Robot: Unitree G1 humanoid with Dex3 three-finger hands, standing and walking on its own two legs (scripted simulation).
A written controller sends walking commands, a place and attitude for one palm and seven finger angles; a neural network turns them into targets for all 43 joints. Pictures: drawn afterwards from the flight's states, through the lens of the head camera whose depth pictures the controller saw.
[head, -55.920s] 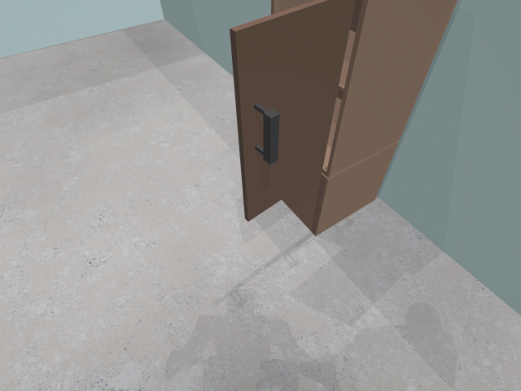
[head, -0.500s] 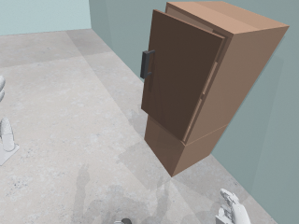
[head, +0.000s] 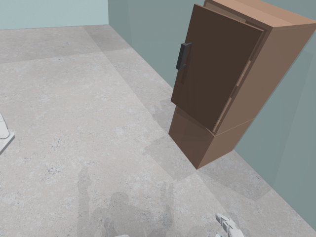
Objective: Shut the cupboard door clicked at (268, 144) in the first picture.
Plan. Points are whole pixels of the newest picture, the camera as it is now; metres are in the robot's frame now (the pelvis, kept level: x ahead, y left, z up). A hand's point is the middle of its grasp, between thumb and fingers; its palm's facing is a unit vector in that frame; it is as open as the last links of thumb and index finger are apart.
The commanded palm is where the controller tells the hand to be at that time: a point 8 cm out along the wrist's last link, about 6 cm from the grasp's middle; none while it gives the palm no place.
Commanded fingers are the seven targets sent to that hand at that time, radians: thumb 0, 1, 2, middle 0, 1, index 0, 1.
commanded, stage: stop stepping back and stand still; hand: left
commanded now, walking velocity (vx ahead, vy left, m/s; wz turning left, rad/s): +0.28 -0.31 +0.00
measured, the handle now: (184, 56) +0.99 -0.09 +0.02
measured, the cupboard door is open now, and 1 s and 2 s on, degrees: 12 12 12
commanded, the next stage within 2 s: let the arm hang, fingers relaxed in 1.08 s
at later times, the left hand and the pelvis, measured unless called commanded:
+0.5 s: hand out of the picture +0.12 +0.34 +0.19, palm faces +0.35 -0.84 -0.41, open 7.4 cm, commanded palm +0.07 +0.38 +0.19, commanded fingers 0.00 0.90 0.90 -0.20 -0.30 -0.20 -0.30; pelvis -0.09 +0.09 +0.02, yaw -4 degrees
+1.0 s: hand out of the picture +0.15 +0.32 +0.18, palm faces +0.32 -0.82 -0.48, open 7.4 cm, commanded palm +0.09 +0.36 +0.19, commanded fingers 0.00 0.90 0.90 -0.20 -0.30 -0.20 -0.30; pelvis -0.08 +0.08 +0.01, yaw -6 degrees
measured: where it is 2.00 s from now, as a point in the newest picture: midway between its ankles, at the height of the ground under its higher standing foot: outside the picture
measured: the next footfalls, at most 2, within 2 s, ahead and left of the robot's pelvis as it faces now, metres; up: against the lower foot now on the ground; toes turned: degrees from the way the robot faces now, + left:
right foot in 0.16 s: -0.04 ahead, -0.05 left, +0.00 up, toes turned -6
left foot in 0.26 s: +0.02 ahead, +0.19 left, +0.00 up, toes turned +0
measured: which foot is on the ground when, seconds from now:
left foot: down 0.00-0.08, up 0.10-0.24, down 0.26-1.00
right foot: up 0.00-0.14, down 0.16-0.26, up 0.28-0.58, down 0.60-1.00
